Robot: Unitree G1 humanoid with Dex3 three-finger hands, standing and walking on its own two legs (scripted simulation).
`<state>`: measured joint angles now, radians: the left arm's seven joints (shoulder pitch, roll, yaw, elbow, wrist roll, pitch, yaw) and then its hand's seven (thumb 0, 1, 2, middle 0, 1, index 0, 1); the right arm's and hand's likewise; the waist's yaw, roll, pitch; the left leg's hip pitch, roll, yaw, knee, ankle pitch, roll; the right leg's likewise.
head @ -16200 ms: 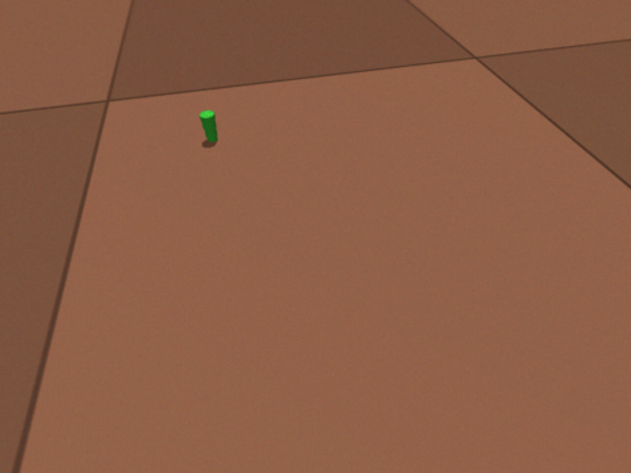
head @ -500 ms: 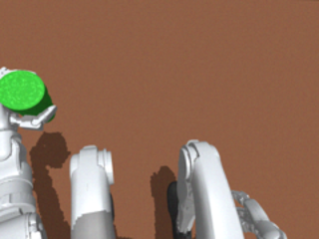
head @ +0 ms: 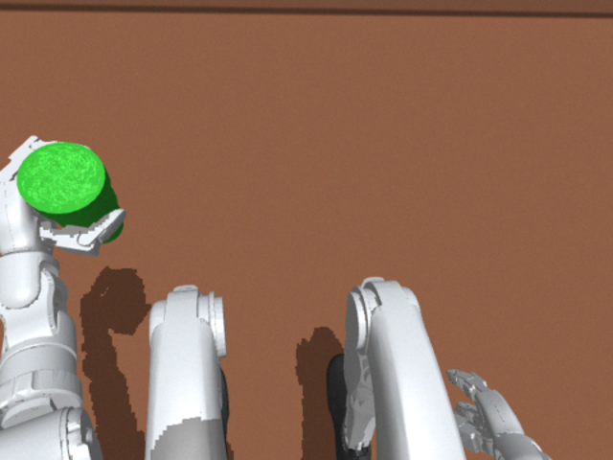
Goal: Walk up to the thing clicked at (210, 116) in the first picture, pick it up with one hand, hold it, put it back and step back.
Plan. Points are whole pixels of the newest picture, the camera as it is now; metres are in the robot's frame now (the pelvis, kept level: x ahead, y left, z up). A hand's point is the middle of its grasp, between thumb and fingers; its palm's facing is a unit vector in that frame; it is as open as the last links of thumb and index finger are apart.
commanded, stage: settle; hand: left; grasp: from the side
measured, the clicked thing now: (85, 204) +0.42 +0.27 -0.06
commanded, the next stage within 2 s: lift in 0.24 s
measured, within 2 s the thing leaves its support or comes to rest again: neither
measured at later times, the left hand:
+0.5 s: hand (80, 190) +0.43 +0.26 -0.02, palm faces +0.22 -0.97 -0.06, open 9.9 cm
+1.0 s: hand (28, 161) +0.40 +0.25 +0.10, palm faces +0.20 -0.98 -0.07, open 9.9 cm
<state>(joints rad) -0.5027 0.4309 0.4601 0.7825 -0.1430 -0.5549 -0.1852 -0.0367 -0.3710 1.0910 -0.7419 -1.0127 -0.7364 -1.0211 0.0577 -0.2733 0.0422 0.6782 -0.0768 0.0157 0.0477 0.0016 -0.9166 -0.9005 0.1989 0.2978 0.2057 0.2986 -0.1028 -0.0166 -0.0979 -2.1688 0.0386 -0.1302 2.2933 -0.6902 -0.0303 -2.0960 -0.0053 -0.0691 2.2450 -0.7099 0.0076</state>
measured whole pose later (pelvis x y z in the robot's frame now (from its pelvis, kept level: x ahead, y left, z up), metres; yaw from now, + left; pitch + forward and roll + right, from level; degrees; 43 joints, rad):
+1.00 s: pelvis +0.01 +0.00 +0.10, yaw +2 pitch +33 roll -4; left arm -0.33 0.33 0.35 0.45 -0.18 -0.38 -0.14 -0.04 -0.40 1.12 -0.75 -1.02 -0.74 -1.02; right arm 0.11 -0.26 -0.01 0.62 0.00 -0.02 0.00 0.00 -0.93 -0.90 0.20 0.30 0.21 0.30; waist -0.06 0.02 -0.17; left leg -1.87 0.05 -0.08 1.97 -0.67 -0.02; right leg -1.81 -0.01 -0.05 1.93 -0.69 0.01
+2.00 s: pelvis +0.06 +0.01 +0.32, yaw +5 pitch +15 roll -2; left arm -0.10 0.24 0.15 0.33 -0.16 -0.29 -0.01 -0.04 -0.39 1.12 -0.75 -1.02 -0.74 -1.02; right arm 0.21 -0.21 0.02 0.64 0.01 -0.06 -0.05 0.01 -0.92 -0.90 0.20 0.30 0.21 0.30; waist -0.04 0.02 -0.09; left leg -0.92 0.05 -0.03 1.16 -0.51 -0.02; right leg -0.86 -0.02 -0.05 1.11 -0.51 0.01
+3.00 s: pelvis +0.08 +0.01 +0.36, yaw +5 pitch +8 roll -2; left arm -0.08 0.20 0.13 0.37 -0.15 -0.32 -0.01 -0.03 -0.36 1.08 -0.73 -1.02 -0.73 -1.03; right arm 0.23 -0.21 0.01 0.66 0.00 -0.03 -0.04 0.01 -0.93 -0.90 0.20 0.30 0.20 0.30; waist -0.03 0.01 -0.03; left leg -0.61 0.05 -0.01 0.91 -0.44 -0.02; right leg -0.57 -0.01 -0.03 0.87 -0.44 0.02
